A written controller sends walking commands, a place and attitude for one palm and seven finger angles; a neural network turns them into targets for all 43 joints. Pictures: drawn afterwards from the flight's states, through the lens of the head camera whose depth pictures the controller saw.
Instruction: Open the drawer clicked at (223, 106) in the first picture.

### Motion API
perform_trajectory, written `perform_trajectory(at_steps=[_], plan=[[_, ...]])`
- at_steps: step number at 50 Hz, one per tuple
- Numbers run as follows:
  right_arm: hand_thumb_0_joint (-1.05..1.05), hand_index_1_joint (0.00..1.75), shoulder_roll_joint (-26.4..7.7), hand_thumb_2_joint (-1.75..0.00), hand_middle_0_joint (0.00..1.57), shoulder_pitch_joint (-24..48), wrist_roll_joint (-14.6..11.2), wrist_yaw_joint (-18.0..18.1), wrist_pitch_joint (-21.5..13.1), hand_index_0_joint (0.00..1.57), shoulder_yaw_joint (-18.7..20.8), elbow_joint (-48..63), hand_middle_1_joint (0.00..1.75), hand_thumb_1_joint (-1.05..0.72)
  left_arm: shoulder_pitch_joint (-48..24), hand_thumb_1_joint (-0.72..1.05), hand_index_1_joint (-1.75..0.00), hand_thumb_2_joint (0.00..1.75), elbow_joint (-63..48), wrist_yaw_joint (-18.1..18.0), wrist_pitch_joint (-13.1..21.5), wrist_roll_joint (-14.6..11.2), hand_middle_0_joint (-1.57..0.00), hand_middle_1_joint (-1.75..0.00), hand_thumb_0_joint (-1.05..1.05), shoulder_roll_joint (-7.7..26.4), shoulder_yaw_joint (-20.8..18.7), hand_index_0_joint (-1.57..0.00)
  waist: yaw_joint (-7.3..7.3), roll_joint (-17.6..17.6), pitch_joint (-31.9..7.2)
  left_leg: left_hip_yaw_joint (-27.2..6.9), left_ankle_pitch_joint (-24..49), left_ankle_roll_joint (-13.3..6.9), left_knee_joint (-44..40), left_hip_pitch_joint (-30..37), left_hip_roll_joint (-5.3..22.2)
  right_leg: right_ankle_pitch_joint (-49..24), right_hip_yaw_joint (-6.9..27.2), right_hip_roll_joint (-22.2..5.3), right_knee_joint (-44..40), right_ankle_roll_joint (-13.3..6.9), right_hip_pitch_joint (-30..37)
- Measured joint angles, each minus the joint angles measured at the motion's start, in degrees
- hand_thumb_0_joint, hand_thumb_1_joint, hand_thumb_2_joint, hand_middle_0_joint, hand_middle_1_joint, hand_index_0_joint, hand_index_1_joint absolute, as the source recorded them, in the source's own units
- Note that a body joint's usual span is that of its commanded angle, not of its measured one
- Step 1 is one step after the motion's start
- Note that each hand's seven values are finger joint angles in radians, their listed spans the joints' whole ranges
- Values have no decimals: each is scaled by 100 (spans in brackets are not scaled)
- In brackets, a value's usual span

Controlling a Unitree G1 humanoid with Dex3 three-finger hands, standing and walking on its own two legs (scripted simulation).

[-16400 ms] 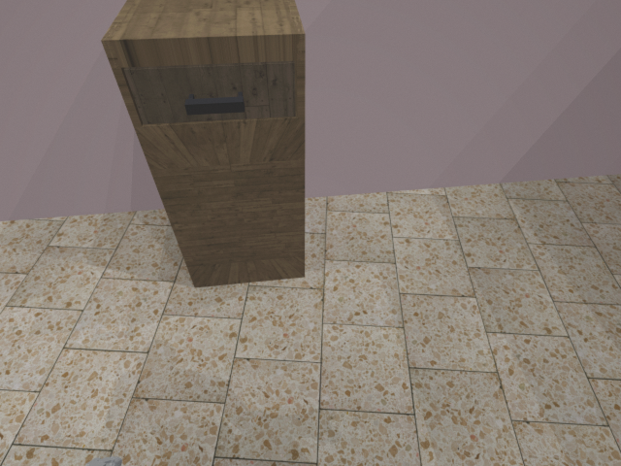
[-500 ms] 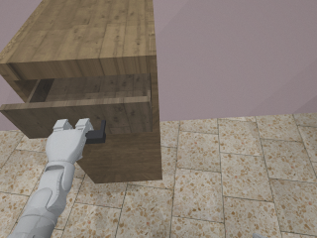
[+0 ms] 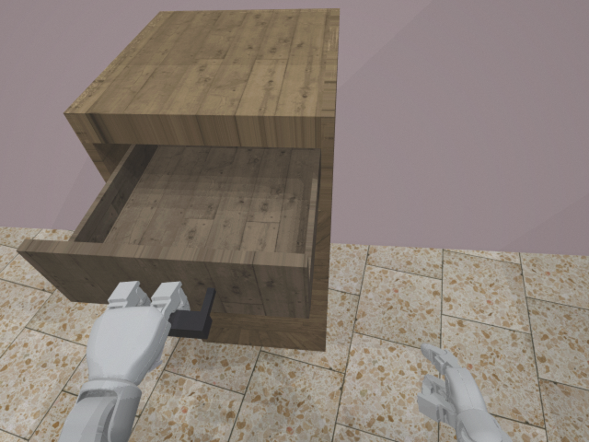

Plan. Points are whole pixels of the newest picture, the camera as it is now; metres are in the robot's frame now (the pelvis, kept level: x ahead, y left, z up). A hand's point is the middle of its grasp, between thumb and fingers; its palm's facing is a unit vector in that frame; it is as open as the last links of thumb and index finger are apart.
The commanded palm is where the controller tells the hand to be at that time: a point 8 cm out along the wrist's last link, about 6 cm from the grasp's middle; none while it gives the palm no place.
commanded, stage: pull the drawer open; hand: left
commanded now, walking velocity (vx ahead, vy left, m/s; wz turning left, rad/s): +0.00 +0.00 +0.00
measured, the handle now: (164, 306) +0.27 +0.22 +0.04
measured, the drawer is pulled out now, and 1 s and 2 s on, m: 0.23 0.30 0.30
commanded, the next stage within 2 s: open the thumb to release the handle in 0.62 s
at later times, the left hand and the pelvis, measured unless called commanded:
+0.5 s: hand (127, 414) +0.14 +0.22 +0.02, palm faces -0.02 -0.09 -1.00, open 6.1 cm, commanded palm +0.10 +0.23 +0.08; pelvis -0.02 -0.01 -0.01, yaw -2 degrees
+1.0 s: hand (129, 408) +0.15 +0.22 +0.02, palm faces +0.04 -0.10 -0.99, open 7.7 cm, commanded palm +0.12 +0.23 +0.08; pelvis -0.03 -0.01 -0.01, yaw +0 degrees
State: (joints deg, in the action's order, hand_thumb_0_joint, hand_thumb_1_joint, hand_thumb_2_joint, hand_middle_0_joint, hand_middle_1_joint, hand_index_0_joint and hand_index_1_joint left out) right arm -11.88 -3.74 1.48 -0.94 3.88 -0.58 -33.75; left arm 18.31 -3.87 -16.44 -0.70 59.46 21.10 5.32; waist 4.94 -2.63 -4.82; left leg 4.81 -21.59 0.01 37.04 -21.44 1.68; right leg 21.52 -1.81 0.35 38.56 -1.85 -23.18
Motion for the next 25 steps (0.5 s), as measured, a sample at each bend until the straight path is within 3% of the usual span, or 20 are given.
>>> perform_trajectory(at_steps=[20, 25], plan=[[1, 30, -291, -90, 20, -332, 65, -109, 80, 20, 183, 45, 30, -91, 2143, 66, -135, 73, -1192, -594, 449, -288, -28, -135, 4, 298, -589, -42, -157, 56, -45, 166, -96, 69, 363, -414, 123, 70, 173, 115, 456, -77, -546], [1, 30, -284, -90, 20, -299, 83, -120, 107, 20, 212, 115, 30, -91, 2192, 66, -131, 74, -1212, -737, 480, -279, -27, -135, 3, 331, -623, -39, -192, 56, -69, 174, -152, 62, 553, -571, 127, 125, 184, 111, 651, -81, -711]])
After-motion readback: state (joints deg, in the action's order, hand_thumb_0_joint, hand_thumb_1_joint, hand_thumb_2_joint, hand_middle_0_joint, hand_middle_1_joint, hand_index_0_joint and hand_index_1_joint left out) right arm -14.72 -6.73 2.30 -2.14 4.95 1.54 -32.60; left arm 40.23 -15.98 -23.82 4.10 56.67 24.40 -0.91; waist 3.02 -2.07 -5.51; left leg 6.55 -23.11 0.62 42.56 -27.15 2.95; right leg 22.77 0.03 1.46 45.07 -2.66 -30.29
